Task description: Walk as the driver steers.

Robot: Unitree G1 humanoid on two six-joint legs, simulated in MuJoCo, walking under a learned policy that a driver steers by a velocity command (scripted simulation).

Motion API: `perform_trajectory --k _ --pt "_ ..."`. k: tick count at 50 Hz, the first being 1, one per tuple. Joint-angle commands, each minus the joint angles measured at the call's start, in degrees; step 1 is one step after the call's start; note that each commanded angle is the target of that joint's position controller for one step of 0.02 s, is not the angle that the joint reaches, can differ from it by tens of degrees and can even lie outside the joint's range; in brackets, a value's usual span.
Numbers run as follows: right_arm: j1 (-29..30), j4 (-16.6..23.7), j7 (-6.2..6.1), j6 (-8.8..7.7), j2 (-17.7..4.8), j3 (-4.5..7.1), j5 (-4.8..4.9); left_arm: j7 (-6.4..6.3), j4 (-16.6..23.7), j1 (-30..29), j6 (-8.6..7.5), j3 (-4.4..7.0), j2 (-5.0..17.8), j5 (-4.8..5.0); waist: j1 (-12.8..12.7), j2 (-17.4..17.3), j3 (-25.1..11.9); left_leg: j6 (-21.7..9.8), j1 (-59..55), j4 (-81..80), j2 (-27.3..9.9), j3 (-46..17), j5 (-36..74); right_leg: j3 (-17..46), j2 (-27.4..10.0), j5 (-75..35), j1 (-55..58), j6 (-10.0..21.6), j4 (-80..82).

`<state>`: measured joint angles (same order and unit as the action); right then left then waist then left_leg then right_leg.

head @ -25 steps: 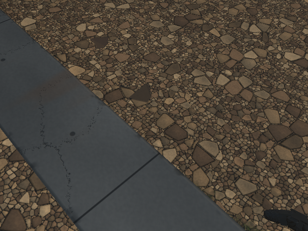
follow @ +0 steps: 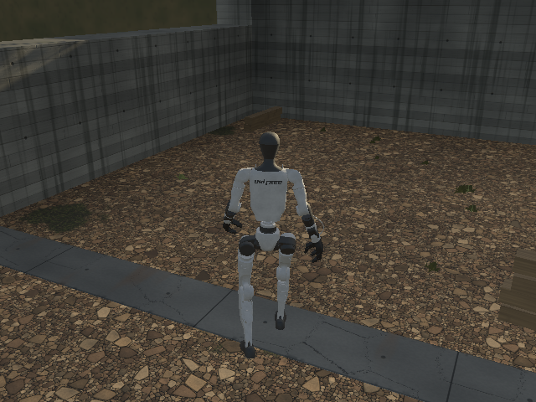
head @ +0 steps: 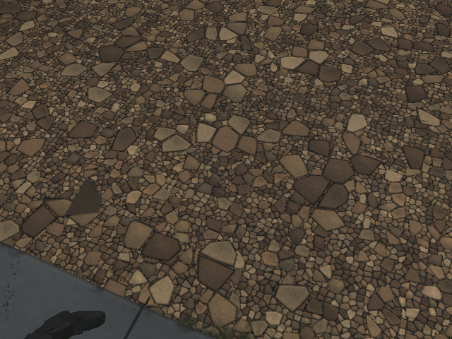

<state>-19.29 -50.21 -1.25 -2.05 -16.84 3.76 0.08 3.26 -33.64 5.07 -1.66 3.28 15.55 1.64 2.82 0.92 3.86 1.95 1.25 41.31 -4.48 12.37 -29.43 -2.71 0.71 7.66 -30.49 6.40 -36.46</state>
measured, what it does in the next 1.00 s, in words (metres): goes down: left foot, then right foot 0.18 m lower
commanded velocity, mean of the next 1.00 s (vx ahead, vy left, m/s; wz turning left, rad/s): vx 0.50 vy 0.00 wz -0.26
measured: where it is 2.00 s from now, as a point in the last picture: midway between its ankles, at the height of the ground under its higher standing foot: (270, 189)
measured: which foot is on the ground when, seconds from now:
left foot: up 0.00-0.44, down 0.46-0.98, up 1.00-1.00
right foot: down 0.00-0.50, up 0.52-0.98, down 1.00-1.00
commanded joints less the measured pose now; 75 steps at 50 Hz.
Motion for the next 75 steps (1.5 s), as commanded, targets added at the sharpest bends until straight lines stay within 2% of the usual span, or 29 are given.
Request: perform_trajectory --k 1,2,5,12,18,20,22,23,24,26,27,29,30,33,37,41,47,50,51,53,54,55,56,58,60,68,73,74,75 --pt "0.1 7.7 1.55 -4.12 -6.9 0.34 0.04 -1.11 1.7 19.7 -0.66 4.71 14.1 0.25 -8.8 9.1 -27.4 -1.4 41.9 41.3 5.5 -17.9 -4.2 49.6 -19.7 11.0 54.3 17.6 17.3" --pt "5.4 9.6 1.99 -4.9 -9.2 1.0 2.15 -0.88 0.8 18.8 -0.97 3.74 11.2 -0.62 -9.7 5.8 -19.6 -2.5 45.2 40.2 2.9 -18.5 0.6 41.5 -18.5 6.8 49.3 14.2 18.1" --pt "5.5 9.5 0.89 -4.42 -8.5 1.07 -0.02 -1.2 2.5 9.5 -1.2 2.59 8.0 -1.72 -2.5 0.8 -8.6 -1.8 36.7 28.9 -2.0 -18.0 11.1 25.9 -11.6 -12.0 26.4 10.5 19.2" --pt "13.0 12.4 -0.32 -2.13 -5.3 -0.09 -1.08 -3.41 -0.5 12.5 -1.49 3.11 10.0 -0.92 -3.8 2.3 -4.4 1.9 34.8 5.1 -0.7 -17.5 26.7 19.4 -6.7 -11.4 16.3 8.9 21.5" --pt "10.9 10.8 2.83 -4.49 -7.2 0.94 -0.54 -4.22 -1.5 13.3 -0.43 2.98 9.7 -2.48 -3.2 4.9 -11.5 -0.2 24.7 10.6 2.5 -16.1 37.4 22.3 -8.6 -15.0 16.8 8.3 13.4" --pt "14.5 12.9 3.6 -5.17 -6.7 0.76 -0.66 -3.98 -1.1 13.4 0.0 2.63 8.0 -0.62 -4.5 4.8 -5.3 -2.2 34.0 3.4 0.0 -18.4 25.0 26.1 -9.8 -11.4 23.5 8.1 10.9" --pt "10.9 12.5 3.79 -5.16 -7.5 1.58 -0.23 -3.81 -0.9 11.7 0.84 2.65 8.6 -0.79 -2.1 7.6 -5.4 -3.4 24.2 -1.7 2.3 -16.1 19.2 26.8 -9.1 -17.3 21.9 6.8 7.2" --pt "0.1 9.5 4.26 -5.36 -9.7 3.13 -0.24 -3.3 0.4 6.9 0.31 2.35 8.3 -1.38 4.5 7.2 -9.5 -4.0 9.6 0.8 4.6 -11.4 23.6 24.1 -6.5 -26.4 15.1 5.6 -1.7" --pt "-5.6 8.3 4.24 -5.64 -10.8 3.81 -0.99 -3.29 0.4 9.0 -0.1 1.79 6.1 0.64 5.9 0.0 -11.3 -7.6 1.1 -9.3 1.4 -17.1 24.4 21.6 -1.2 -24.2 9.9 2.5 -15.1" --pt "-6.8 8.0 4.76 -4.81 -11.9 3.41 0.87 -3.49 -1.5 21.2 -0.73 0.67 2.5 1.11 -1.7 -20.9 -10.8 -21.0 -8.0 -21.0 -16.1 -50.7 26.4 16.3 8.3 28.1 -12.5 -1.9 -42.6" --pt "-6.5 6.3 4.85 -5.08 -10.6 3.32 3.03 -4.01 -0.2 17.0 -0.87 1.3 5.1 2.62 -1.8 -18.0 -4.4 -23.2 -4.3 -23.6 -17.7 -58.1 11.4 15.1 5.2 25.0 -23.0 -1.4 -47.2" --pt "-0.9 8.4 4.83 -5.02 -5.3 1.4 2.21 -4.38 1.1 8.1 0.22 1.93 7.8 0.83 -1.7 -2.7 1.5 -19.9 9.1 -21.4 -15.2 -46.5 12.0 14.8 0.8 18.3 -20.0 -1.2 -42.3" --pt "1.0 8.3 4.64 -5.28 -5.0 0.92 1.79 -4.15 1.0 7.9 0.7 1.98 7.1 -0.01 -3.4 -1.7 1.9 -17.9 14.3 -21.8 -12.8 -40.8 13.3 14.7 -1.8 16.8 -15.8 -1.6 -34.6" --pt "-0.6 6.1 2.99 -4.89 -8.9 1.75 -1.53 -2.74 -0.4 8.3 -0.28 1.4 3.7 -1.81 -3.1 -4.9 -3.7 -17.4 14.5 -21.8 -10.8 -32.8 25.9 9.7 -3.0 1.7 -9.0 -3.4 -30.4" --pt "-7.6 4.3 -0.67 -4.86 -6.4 0.95 1.22 -0.04 2.8 -5.6 -2.56 1.16 4.2 -1.33 0.8 -6.7 -0.7 -13.2 8.7 -17.8 -6.1 -26.3 9.5 8.7 -4.0 -18.6 -17.8 -3.1 -7.3" --pt "-10.5 3.9 -1.59 -2.55 -5.8 0.5 0.67 3.1 2.0 -7.9 -3.08 0.39 0.5 -1.78 2.7 -5.6 -0.8 -11.5 22.0 -13.7 -4.1 -24.0 4.5 4.5 -0.4 -33.1 1.5 -1.9 -0.3" --pt "-12.3 4.1 -2.45 0.53 -3.1 0.94 2.14 2.1 -0.8 -6.3 -3.57 0.04 1.3 -1.0 3.4 -4.9 1.1 -8.6 9.8 5.2 -3.0 -27.2 4.6 9.9 -5.8 -31.5 4.1 -3.3 18.2" --pt "-13.6 3.0 -1.67 1.25 -1.8 1.36 1.86 -0.09 -8.8 15.4 -3.81 1.97 3.5 -2.34 -6.0 1.3 -6.9 -5.6 24.6 35.9 3.6 -22.3 2.5 7.8 -9.2 -37.4 37.1 -2.5 21.9" --pt "-14.6 2.2 -0.85 0.11 1.3 0.79 1.32 -0.15 -11.0 25.5 -3.35 1.79 5.0 -2.9 -10.2 4.9 -13.6 -3.7 40.1 57.9 8.5 -23.2 -21.5 13.0 -14.2 -49.6 53.3 -1.4 7.5" --pt "-23.0 4.0 1.56 -3.0 -0.2 -0.46 3.52 -0.37 -12.7 24.9 -2.24 4.27 11.4 -1.43 -5.8 21.9 -24.0 -2.1 59.5 67.4 2.0 -25.1 -12.0 18.2 -20.8 -58.2 65.1 -1.5 -6.3" --pt "-18.1 7.2 0.92 -3.98 -0.7 -0.79 4.62 -0.23 -16.1 26.6 -1.22 5.9 16.1 -0.87 -5.5 20.8 -24.8 -0.9 65.1 73.3 2.1 -21.5 -5.8 31.3 -27.5 -25.2 59.8 7.4 4.3" --pt "-13.0 7.3 -1.03 -3.34 -0.8 -0.65 4.73 -0.41 -16.1 22.4 -1.2 4.67 12.1 -1.68 -4.4 8.8 -20.6 -0.8 64.2 76.0 -0.4 -17.4 2.0 37.0 -28.4 -2.2 48.2 8.8 16.0" --pt "-7.5 7.5 -2.12 -2.53 -3.3 0.63 4.53 -0.66 -13.3 13.2 -2.96 1.78 4.5 -2.29 -2.1 2.7 -12.3 -2.7 60.2 63.0 -1.6 -21.1 13.2 31.9 -27.3 -8.4 35.0 7.7 17.2" --pt "-4.9 7.0 -1.95 -0.77 -0.9 0.82 1.88 -1.07 -14.6 4.1 -4.58 0.29 0.4 -1.7 2.1 2.0 -0.3 -1.9 48.3 41.3 -3.3 -23.4 19.0 13.8 -17.6 -18.1 14.7 0.9 18.7" --pt "0.0 9.1 -1.14 -1.07 0.4 1.16 0.66 -2.63 -15.7 4.7 -5.33 0.65 2.5 -3.85 0.7 6.5 0.0 -0.6 38.5 26.5 -2.1 -20.7 27.1 7.2 -13.1 -21.0 9.8 -0.3 23.0" --pt "17.2 16.6 3.73 -0.29 2.9 -0.26 1.11 -5.5 -19.6 15.8 -2.27 1.64 6.4 -1.17 -5.8 -0.2 1.1 -5.8 44.5 -0.3 1.7 -12.7 30.5 -0.6 -16.5 -33.7 33.5 -1.3 21.7" --pt "7.2 16.3 5.11 -0.14 -3.2 2.3 0.76 -6.02 -17.0 12.8 -0.56 2.88 11.7 -1.17 2.6 3.7 -7.8 -11.0 18.2 -4.1 9.0 -6.2 20.0 -6.0 -15.1 -62.7 30.9 -2.1 -0.4" --pt "-2.8 13.7 4.23 0.06 -7.0 4.13 0.72 -5.83 -15.9 10.8 -0.99 2.76 11.5 -0.96 8.2 0.5 -12.2 -13.5 1.7 -10.0 8.5 -10.5 25.5 -6.9 -12.2 -51.8 21.7 -3.6 -15.3" --pt "-5.2 12.3 2.88 0.5 -11.7 4.67 1.75 -4.57 -14.4 14.9 -2.22 0.57 4.1 -4.19 3.4 -14.9 -15.8 -19.6 -16.4 -8.3 -4.8 -31.6 34.6 -6.0 -2.3 12.2 1.3 -5.8 -36.5"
